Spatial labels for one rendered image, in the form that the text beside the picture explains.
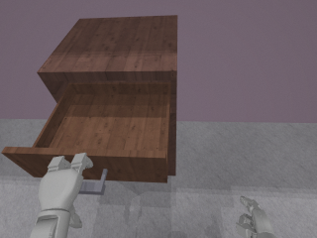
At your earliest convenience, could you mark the handle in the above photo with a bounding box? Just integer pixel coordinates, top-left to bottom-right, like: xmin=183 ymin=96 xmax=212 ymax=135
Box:
xmin=78 ymin=169 xmax=108 ymax=195

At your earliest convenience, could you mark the robot right hand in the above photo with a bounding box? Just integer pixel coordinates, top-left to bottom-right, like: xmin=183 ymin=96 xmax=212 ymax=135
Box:
xmin=236 ymin=196 xmax=275 ymax=238

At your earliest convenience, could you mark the drawer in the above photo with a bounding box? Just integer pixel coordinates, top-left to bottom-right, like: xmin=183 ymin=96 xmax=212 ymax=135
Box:
xmin=1 ymin=82 xmax=171 ymax=183

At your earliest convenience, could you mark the robot left hand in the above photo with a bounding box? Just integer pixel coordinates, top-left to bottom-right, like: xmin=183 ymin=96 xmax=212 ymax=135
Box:
xmin=38 ymin=153 xmax=93 ymax=229

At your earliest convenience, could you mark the robot left forearm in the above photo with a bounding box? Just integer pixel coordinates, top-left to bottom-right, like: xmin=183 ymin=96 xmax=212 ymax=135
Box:
xmin=30 ymin=208 xmax=71 ymax=238

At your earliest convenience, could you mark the cabinet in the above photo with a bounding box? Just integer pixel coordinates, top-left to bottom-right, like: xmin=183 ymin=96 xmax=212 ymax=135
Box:
xmin=37 ymin=15 xmax=178 ymax=177

